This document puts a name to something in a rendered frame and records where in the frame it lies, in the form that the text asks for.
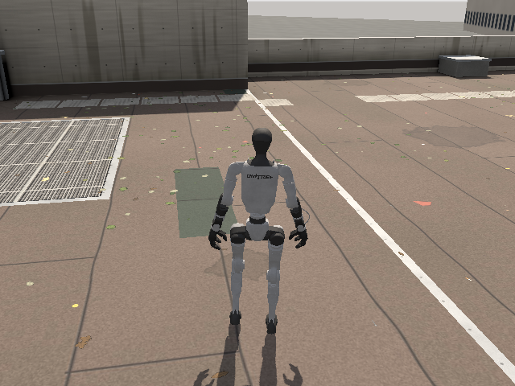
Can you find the humanoid robot torso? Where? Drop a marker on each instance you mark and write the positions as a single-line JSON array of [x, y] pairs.
[[258, 192]]

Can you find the robot right hand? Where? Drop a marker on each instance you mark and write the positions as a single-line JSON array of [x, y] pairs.
[[301, 235]]

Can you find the right robot upper arm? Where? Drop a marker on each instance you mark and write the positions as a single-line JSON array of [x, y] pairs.
[[289, 185]]

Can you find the left robot forearm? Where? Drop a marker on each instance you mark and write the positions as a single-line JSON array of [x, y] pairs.
[[219, 215]]

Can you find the left robot upper arm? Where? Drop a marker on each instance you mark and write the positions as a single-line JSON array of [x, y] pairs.
[[234, 169]]

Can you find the right robot forearm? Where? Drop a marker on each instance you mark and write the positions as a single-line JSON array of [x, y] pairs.
[[298, 217]]

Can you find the robot left hand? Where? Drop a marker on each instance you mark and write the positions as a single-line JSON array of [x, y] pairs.
[[212, 238]]

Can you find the right robot foot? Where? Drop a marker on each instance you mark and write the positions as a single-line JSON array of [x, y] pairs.
[[271, 327]]

